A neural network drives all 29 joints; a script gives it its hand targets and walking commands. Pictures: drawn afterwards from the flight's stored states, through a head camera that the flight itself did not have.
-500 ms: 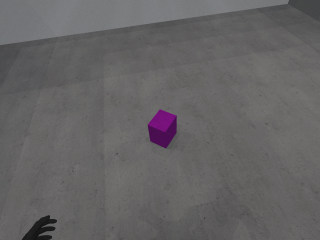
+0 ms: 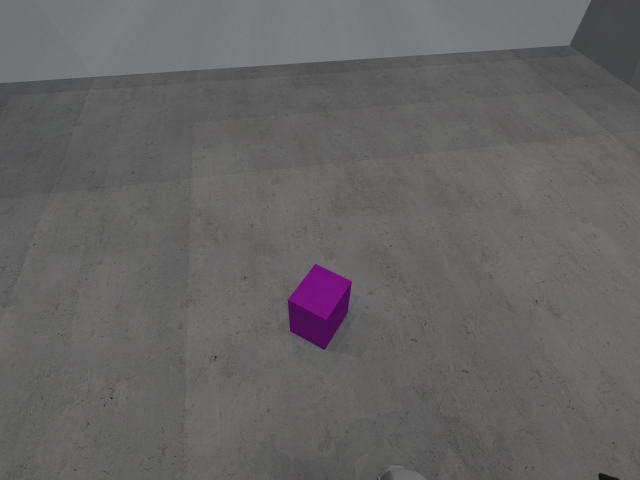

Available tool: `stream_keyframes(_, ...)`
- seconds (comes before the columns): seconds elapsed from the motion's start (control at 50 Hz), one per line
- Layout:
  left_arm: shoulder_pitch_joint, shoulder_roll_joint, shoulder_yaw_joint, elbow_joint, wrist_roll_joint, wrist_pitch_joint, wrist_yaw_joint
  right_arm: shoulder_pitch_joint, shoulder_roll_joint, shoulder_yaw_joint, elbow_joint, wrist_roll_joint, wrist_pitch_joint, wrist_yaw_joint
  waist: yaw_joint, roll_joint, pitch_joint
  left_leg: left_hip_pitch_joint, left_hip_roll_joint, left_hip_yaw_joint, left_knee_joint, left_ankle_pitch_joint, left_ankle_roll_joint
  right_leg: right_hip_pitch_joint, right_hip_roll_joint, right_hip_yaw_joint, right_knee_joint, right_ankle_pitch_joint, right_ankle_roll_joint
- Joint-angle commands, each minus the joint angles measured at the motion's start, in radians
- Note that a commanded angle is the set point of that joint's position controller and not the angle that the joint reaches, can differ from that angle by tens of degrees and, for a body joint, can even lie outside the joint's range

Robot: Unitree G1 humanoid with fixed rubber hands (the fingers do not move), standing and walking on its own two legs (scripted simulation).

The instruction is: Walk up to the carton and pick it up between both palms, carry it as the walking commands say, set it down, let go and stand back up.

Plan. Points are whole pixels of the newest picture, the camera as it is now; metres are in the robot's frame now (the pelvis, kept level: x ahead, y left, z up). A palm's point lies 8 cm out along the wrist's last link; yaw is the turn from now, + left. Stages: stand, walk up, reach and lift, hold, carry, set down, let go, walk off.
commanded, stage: walk up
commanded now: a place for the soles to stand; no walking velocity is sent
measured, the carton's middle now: (319, 307) +0.77 -0.02 -0.67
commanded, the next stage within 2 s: none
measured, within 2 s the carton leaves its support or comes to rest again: neither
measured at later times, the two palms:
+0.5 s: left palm (70, 443) +0.21 +0.34 -0.10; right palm (549, 361) +0.30 -0.33 -0.07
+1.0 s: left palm (136, 317) +0.40 +0.30 -0.09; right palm (527, 334) +0.37 -0.35 -0.12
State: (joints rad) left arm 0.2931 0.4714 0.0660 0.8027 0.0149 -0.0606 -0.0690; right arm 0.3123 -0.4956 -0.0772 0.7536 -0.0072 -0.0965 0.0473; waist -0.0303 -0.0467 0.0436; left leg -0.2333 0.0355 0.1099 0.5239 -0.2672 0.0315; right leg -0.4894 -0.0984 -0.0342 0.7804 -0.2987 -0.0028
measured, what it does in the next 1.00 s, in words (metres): walks ahead: right foot, then left foot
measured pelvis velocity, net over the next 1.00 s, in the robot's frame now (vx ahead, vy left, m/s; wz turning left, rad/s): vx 0.27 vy -0.03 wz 0.03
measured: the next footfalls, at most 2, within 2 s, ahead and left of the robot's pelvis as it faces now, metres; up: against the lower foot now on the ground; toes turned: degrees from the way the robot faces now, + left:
right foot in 0.10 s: +0.19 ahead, -0.14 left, +0.00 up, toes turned -4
left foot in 0.44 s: +0.30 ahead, +0.12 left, +0.00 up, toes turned +4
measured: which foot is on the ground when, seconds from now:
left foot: down 0.00-0.12, up 0.14-0.42, down 0.44-1.00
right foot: up 0.00-0.08, down 0.10-0.46, up 0.48-0.72, down 0.74-1.00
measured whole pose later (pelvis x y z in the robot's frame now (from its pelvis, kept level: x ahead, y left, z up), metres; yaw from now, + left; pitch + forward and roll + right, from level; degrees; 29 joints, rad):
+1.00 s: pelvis +0.27 -0.03 -0.02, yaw +2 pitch -1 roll +0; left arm 0.09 0.44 0.02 0.90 0.00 -0.05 0.00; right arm 0.19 -0.44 -0.02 0.93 0.00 -0.04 0.00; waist -0.01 0.01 0.07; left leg -0.29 0.04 0.01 0.69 -0.38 -0.03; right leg -0.38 -0.05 -0.05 0.70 -0.29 0.00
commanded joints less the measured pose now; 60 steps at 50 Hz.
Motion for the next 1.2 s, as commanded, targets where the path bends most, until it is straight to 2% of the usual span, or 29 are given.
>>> stream_keyframes(0.0,-0.019,0.151,0.054,-0.05,-0.001,-0.017,-0.01,-0.029,-0.229,-0.057,-0.059,0.001,-0.005,0.002,0.002,0.21,0.023,-0.102,0.214,-0.216,-0.266,-0.205,0.178,0.088,0.026,-0.033,-0.113,0.079,-0.006)
stream_keyframes(0.04,-0.007,0.148,0.06,-0.039,-0.001,-0.023,-0.011,-0.043,-0.227,-0.051,-0.062,0.005,0.004,0.007,0.027,0.171,0.018,-0.148,0.205,-0.195,-0.213,-0.243,0.155,0.204,0.058,-0.057,-0.196,0.11,-0.016)
stream_keyframes(0.08,0.066,0.178,0.071,-0.02,0.002,-0.036,0.003,-0.008,-0.168,-0.025,-0.062,-0.003,0.009,0.005,0.072,0.061,-0.015,-0.224,0.154,-0.139,-0.005,-0.209,0.109,0.389,0.08,-0.024,-0.264,0.029,-0.043)
stream_keyframes(0.1,0.156,0.234,0.09,-0.009,0.006,-0.045,0.018,0.002,-0.112,-0.003,-0.085,-0.004,0.004,0.003,0.128,-0.128,-0.059,-0.373,0.064,-0.051,0.282,-0.129,0.057,0.531,-0.07,0.231,-0.398,-0.193,-0.105)
stream_keyframes(0.12,0.198,0.341,0.107,-0.021,-0.001,-0.053,0.027,-0.003,-0.115,0.003,-0.099,0.003,0.004,-0.001,0.149,-0.234,-0.077,-0.563,-0.042,-0.03,0.528,-0.255,0.013,0.576,-0.328,0.687,-0.57,-0.417,-0.243)
stream_keyframes(0.14,0.147,0.324,0.104,-0.041,-0.014,-0.051,0.031,0.001,-0.182,-0.014,-0.061,0.006,0.017,-0.017,0.119,-0.075,-0.04,-0.558,0.01,-0.184,0.615,-0.235,0.013,0.517,-0.341,0.664,-0.54,-0.368,-0.282)
stream_keyframes(0.16,0.113,0.287,0.097,-0.051,-0.023,-0.046,0.036,0.02,-0.196,-0.021,-0.043,0.011,0.016,-0.02,0.099,-0.04,-0.018,-0.532,0.032,-0.211,0.61,-0.18,0.012,0.475,-0.302,0.553,-0.515,-0.249,-0.283)
stream_keyframes(0.2,0.049,0.244,0.084,-0.073,-0.022,-0.043,0.041,0.077,-0.192,-0.026,-0.015,0.004,0.011,-0.015,0.055,-0.082,0.0,-0.449,0.079,-0.176,0.499,-0.114,-0.011,0.39,-0.221,0.328,-0.499,-0.034,-0.241)
stream_keyframes(0.24,0.048,0.225,0.073,-0.083,-0.013,-0.045,0.035,0.079,-0.155,-0.027,-0.001,-0.004,0.013,0.002,0.056,-0.128,-0.007,-0.342,0.071,-0.111,0.398,-0.096,-0.028,0.307,-0.174,0.186,-0.477,0.169,-0.237)
stream_keyframes(0.34,0.03,0.238,0.062,-0.116,-0.007,-0.037,0.023,-0.004,-0.116,-0.029,-0.025,-0.008,0.017,0.023,0.061,-0.132,-0.002,-0.166,0.034,-0.025,0.162,0.023,-0.024,0.183,-0.148,0.124,-0.477,-0.035,-0.213)
stream_keyframes(0.4,0.008,0.214,0.041,-0.13,-0.007,-0.024,0.019,0.045,-0.133,-0.043,-0.009,-0.012,0.005,0.018,0.01,-0.058,-0.007,0.045,-0.021,-0.003,0.037,0.04,-0.008,0.042,-0.109,0.092,-0.354,-0.204,-0.175)
stream_keyframes(0.42,0.019,0.178,0.024,-0.135,-0.005,-0.022,0.022,0.106,-0.16,-0.052,0.003,-0.015,-0.002,0.007,-0.024,0.022,-0.038,0.165,-0.016,-0.046,-0.004,-0.032,0.011,-0.022,-0.079,0.063,-0.222,-0.192,-0.148)
stream_keyframes(0.44,0.022,0.117,0.004,-0.157,-0.012,-0.024,0.024,0.185,-0.23,-0.07,0.0,-0.025,-0.011,-0.008,-0.072,0.227,-0.088,0.313,0.182,-0.366,-0.132,-0.283,0.081,-0.179,0.003,-0.027,0.082,-0.143,-0.093)
stream_keyframes(0.46,0.025,0.13,0.006,-0.163,-0.012,-0.019,0.035,0.191,-0.326,-0.091,-0.031,-0.012,-0.016,-0.015,-0.079,0.309,-0.081,0.321,0.395,-0.749,-0.282,-0.431,0.22,-0.335,0.107,-0.024,0.292,-0.244,-0.044)
stream_keyframes(0.48,0.033,0.199,0.021,-0.131,-0.006,-0.011,0.05,0.147,-0.299,-0.09,-0.044,0.009,-0.014,-0.018,-0.054,0.143,-0.058,0.238,0.411,-0.733,-0.26,-0.374,0.263,-0.305,0.054,0.116,0.391,-0.19,-0.029)
stream_keyframes(0.5,0.054,0.21,0.028,-0.106,-0.017,-0.011,0.05,0.119,-0.26,-0.079,-0.042,0.012,-0.012,-0.022,-0.025,0.112,-0.021,0.177,0.371,-0.625,-0.245,-0.261,0.256,-0.269,0.031,0.129,0.382,-0.135,-0.021)
stream_keyframes(0.56,0.1,0.182,0.038,-0.061,-0.005,-0.008,0.038,0.03,-0.204,-0.056,-0.05,-0.003,0.0,-0.028,0.011,0.214,0.023,0.0,0.244,-0.284,-0.187,0.052,0.205,-0.093,-0.012,0.045,0.172,-0.108,0.0)
stream_keyframes(0.64,0.071,0.113,0.032,-0.046,-0.01,0.0,0.045,-0.023,-0.186,-0.04,-0.056,-0.008,0.014,-0.03,0.032,0.243,-0.024,-0.12,0.231,-0.178,-0.063,0.447,0.188,0.127,0.05,-0.034,-0.007,0.012,-0.015)
stream_keyframes(0.66,0.071,0.111,0.033,-0.034,-0.009,-0.003,0.052,-0.038,-0.184,-0.034,-0.052,-0.001,0.022,-0.032,0.044,0.231,-0.045,-0.137,0.219,-0.167,-0.008,0.422,0.168,0.182,0.066,-0.044,-0.067,0.063,-0.023)
stream_keyframes(0.7,0.055,0.137,0.038,-0.022,0.001,-0.011,0.062,-0.055,-0.145,-0.009,-0.047,0.009,0.038,-0.035,0.065,0.163,-0.063,-0.21,0.158,-0.138,0.103,0.154,0.088,0.293,0.089,-0.022,-0.191,0.135,-0.049)
stream_keyframes(0.72,0.046,0.171,0.041,-0.023,0.008,-0.017,0.066,-0.035,-0.095,0.009,-0.046,0.009,0.043,-0.036,0.063,0.024,-0.077,-0.265,0.107,-0.092,0.211,0.012,0.045,0.333,-0.032,0.136,-0.259,0.182,-0.075)
stream_keyframes(0.74,0.001,0.238,0.04,-0.041,0.003,-0.029,0.069,-0.015,-0.068,0.018,-0.039,0.011,0.052,-0.04,0.04,-0.095,-0.097,-0.289,0.018,-0.071,0.316,-0.207,-0.015,0.275,-0.247,0.473,-0.379,0.138,-0.182)
stream_keyframes(0.76,-0.005,0.267,0.046,-0.018,-0.004,-0.023,0.07,-0.031,-0.127,0.0,-0.003,0.02,0.064,-0.055,0.058,-0.093,-0.093,-0.234,0.024,-0.111,0.369,-0.331,-0.011,0.217,-0.29,0.505,-0.394,0.093,-0.263)
stream_keyframes(0.78,-0.047,0.262,0.039,-0.016,-0.007,-0.017,0.073,-0.02,-0.141,-0.003,0.022,0.019,0.065,-0.06,0.039,-0.088,-0.066,-0.223,0.032,-0.126,0.345,-0.316,-0.003,0.204,-0.256,0.453,-0.363,0.099,-0.258)
stream_keyframes(0.82,-0.14,0.225,0.019,-0.013,-0.012,-0.003,0.075,0.027,-0.141,-0.006,0.079,0.014,0.052,-0.064,-0.006,-0.108,-0.066,-0.085,0.029,-0.106,0.17,-0.136,0.011,0.125,-0.163,0.28,-0.292,0.142,-0.168)
stream_keyframes(0.84,-0.161,0.19,0.009,-0.003,-0.015,0.004,0.073,0.023,-0.151,-0.008,0.096,0.005,0.044,-0.063,-0.009,-0.092,-0.061,-0.046,0.044,-0.142,0.101,-0.052,0.018,0.091,-0.117,0.209,-0.251,0.156,-0.124)
stream_keyframes(0.88,-0.157,0.162,0.004,0.019,-0.018,0.008,0.071,-0.076,-0.187,-0.01,0.091,0.004,0.034,-0.054,0.04,0.012,-0.057,-0.116,0.115,-0.266,0.04,0.042,0.052,0.148,-0.016,0.105,-0.175,0.115,-0.069)
stream_keyframes(0.98,-0.211,0.169,-0.007,0.086,-0.018,0.003,0.077,-0.131,-0.131,0.019,0.161,0.013,0.05,-0.051,0.031,0.004,-0.107,-0.056,0.067,-0.17,0.065,0.174,0.02,0.246,-0.077,0.146,-0.235,0.267,-0.09)
stream_keyframes(1.18,-0.308,0.135,-0.03,0.195,-0.019,0.021,0.073,-0.258,-0.114,0.037,0.255,0.009,0.063,-0.045,0.036,0.052,-0.083,0.01,0.091,-0.191,-0.108,0.159,0.014,0.306,-0.049,0.084,-0.349,0.208,-0.043)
